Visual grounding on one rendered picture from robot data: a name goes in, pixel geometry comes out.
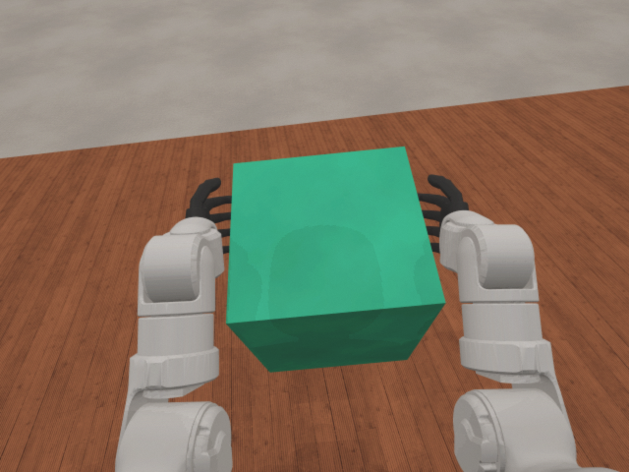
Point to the carton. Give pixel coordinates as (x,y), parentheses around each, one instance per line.
(330,262)

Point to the robot right upper arm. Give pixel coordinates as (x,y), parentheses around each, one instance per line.
(513,430)

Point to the robot left upper arm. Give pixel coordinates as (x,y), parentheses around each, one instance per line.
(177,437)

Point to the robot right forearm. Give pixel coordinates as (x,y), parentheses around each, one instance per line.
(496,270)

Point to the robot right hand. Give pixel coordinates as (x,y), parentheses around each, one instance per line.
(453,202)

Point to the robot left hand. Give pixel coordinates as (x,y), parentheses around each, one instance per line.
(200,206)

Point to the robot left forearm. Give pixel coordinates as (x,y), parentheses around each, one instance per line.
(176,352)

